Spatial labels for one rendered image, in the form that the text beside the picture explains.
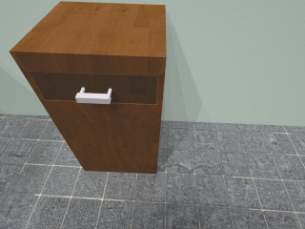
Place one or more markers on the handle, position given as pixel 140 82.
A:
pixel 91 98

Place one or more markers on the drawer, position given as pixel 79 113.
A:
pixel 126 87

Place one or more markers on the cabinet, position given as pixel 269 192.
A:
pixel 94 37

